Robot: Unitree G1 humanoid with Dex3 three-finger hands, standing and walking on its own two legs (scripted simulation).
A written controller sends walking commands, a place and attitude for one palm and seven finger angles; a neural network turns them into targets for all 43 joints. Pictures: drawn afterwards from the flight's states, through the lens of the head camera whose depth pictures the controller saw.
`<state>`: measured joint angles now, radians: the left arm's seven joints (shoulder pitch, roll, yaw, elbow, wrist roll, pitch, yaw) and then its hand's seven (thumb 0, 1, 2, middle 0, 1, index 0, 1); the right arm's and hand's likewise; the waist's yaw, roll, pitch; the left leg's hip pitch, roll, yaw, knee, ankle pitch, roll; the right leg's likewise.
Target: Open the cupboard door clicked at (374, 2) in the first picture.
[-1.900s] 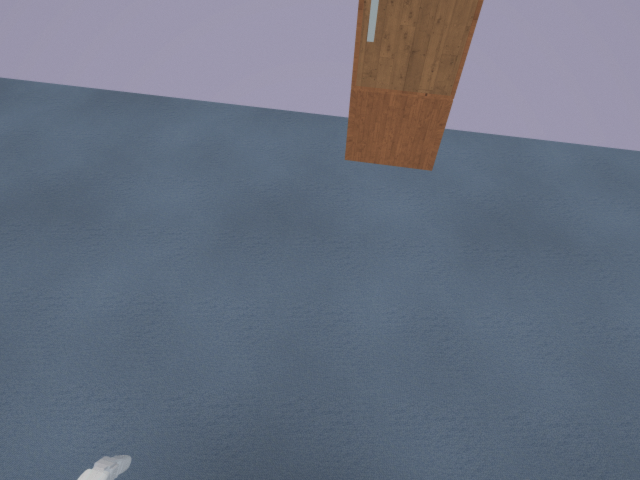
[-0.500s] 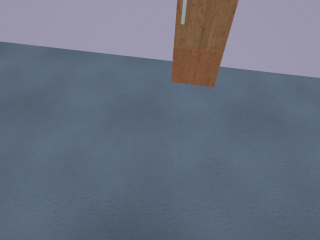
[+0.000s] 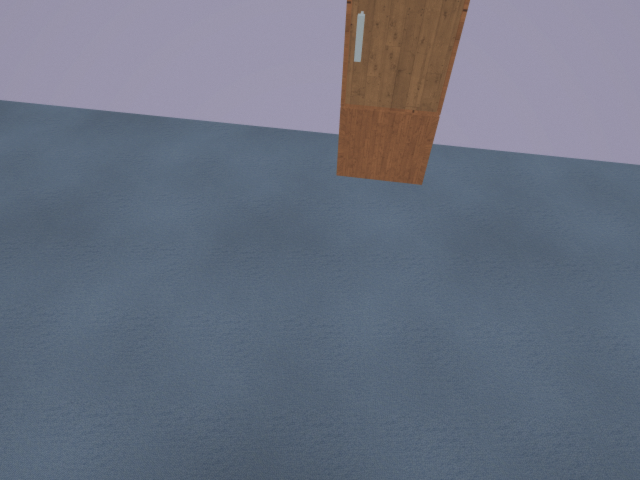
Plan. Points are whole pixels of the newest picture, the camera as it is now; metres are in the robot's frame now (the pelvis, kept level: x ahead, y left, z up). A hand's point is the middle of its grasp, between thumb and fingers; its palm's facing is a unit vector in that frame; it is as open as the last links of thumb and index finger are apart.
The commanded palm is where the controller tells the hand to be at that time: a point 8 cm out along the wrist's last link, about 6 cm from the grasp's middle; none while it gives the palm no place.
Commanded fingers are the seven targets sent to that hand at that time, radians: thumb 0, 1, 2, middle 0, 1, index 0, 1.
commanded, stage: walk to a spot facing it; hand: left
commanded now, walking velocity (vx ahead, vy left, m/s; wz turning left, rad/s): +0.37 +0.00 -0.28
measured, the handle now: (359, 36) +1.68 -0.04 -0.05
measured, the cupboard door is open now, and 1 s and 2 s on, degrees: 0 0 0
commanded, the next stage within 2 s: turn to face it in 1.66 s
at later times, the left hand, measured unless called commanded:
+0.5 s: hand out of the picture +0.09 +0.15 -0.18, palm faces -0.06 -0.98 -0.18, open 7.4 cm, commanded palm none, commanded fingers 0.00 0.90 0.90 -0.20 -0.30 -0.20 -0.30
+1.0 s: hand (255, 287) +0.51 +0.17 -0.17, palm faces -0.15 -0.98 -0.13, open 7.4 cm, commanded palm none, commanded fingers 0.00 0.90 0.90 -0.20 -0.30 -0.20 -0.30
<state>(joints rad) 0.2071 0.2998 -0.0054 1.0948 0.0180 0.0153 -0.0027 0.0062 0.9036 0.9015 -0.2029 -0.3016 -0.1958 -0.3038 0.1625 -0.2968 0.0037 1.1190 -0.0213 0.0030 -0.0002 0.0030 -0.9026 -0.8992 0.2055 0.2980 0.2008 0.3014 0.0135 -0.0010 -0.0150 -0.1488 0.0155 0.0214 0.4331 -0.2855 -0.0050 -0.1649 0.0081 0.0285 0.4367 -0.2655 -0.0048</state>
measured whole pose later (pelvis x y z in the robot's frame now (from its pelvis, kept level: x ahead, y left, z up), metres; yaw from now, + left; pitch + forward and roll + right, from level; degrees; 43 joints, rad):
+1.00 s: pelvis +0.41 +0.02 +0.00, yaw -11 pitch +0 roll -1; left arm 0.19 0.16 0.07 1.00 0.03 0.00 -0.01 0.00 0.91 0.90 -0.20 -0.30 -0.19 -0.30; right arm 0.37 -0.14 -0.05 1.12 -0.01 -0.09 -0.02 0.00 -0.92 -0.90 0.20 0.30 0.20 0.30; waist -0.01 -0.03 0.01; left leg -0.13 -0.06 0.21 0.35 -0.23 0.13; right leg -0.67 -0.11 0.01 1.13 -0.10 0.02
